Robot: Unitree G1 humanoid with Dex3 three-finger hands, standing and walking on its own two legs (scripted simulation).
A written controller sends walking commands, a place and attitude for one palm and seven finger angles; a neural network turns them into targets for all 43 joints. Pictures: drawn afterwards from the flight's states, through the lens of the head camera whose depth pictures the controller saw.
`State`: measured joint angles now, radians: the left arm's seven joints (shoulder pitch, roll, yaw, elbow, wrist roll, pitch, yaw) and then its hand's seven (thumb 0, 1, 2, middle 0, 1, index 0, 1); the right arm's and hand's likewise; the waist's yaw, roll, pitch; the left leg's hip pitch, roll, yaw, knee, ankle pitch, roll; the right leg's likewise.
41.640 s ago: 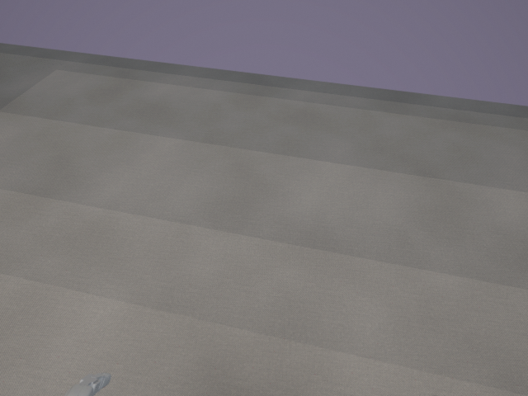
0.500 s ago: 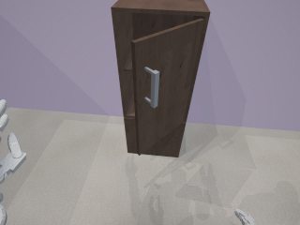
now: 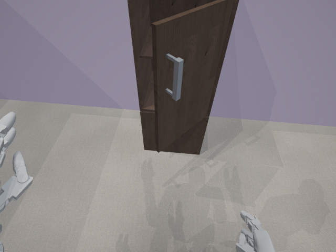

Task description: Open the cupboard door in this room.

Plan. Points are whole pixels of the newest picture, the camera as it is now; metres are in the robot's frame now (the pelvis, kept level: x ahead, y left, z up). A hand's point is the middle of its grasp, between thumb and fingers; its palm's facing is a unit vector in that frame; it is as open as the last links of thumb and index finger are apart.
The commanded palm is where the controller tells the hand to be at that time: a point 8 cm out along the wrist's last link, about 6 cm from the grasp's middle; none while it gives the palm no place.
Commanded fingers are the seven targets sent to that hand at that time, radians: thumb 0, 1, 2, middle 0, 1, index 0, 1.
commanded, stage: stop stepping back and stand still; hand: left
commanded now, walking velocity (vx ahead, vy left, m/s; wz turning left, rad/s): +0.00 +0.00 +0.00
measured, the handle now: (173, 77) +0.61 +0.02 +0.08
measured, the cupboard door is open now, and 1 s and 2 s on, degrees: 49 49 49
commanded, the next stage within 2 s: let the arm hang, fingers relaxed in 0.26 s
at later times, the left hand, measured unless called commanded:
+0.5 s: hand (68, 223) +0.19 +0.25 -0.04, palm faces +0.10 -0.90 -0.43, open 7.4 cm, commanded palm none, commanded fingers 0.00 0.90 0.90 -0.20 -0.30 -0.20 -0.30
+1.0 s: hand out of the picture -0.09 +0.17 -0.17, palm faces +0.09 -0.97 -0.24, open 7.3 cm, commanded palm none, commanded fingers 0.00 0.90 0.90 -0.20 -0.30 -0.20 -0.30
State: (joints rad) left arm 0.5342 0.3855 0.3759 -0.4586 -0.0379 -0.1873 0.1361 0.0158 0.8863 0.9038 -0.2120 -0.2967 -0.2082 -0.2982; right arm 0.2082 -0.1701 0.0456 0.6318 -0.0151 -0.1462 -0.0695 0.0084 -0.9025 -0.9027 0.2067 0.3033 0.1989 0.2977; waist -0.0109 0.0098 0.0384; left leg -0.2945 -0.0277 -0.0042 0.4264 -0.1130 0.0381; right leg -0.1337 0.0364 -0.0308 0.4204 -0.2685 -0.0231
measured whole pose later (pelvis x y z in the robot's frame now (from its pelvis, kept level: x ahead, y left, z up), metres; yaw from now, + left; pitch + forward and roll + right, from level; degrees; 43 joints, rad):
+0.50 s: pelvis -0.01 +0.00 -0.01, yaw +2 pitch +0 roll -2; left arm 0.25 0.34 0.11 0.31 0.03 -0.02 0.01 0.00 0.90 0.90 -0.20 -0.29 -0.20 -0.30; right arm 0.13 -0.30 0.00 0.82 -0.02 -0.07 0.00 0.00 -0.90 -0.90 0.21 0.30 0.20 0.30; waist -0.01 0.08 0.00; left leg -0.40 -0.03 -0.03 0.55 -0.15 0.04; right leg -0.23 0.03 -0.07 0.54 -0.31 -0.03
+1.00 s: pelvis +0.00 -0.01 +0.00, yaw +3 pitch -2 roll -1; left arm 0.41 0.16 0.01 1.17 0.01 0.02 0.02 0.01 0.91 0.90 -0.20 -0.29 -0.20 -0.30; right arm 0.32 -0.13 0.01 1.11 -0.02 0.04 -0.03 0.00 -0.91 -0.90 0.20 0.30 0.20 0.30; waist -0.01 0.05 0.06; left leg -0.30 -0.03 -0.06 0.48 -0.14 0.02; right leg -0.12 0.04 -0.09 0.46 -0.31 -0.05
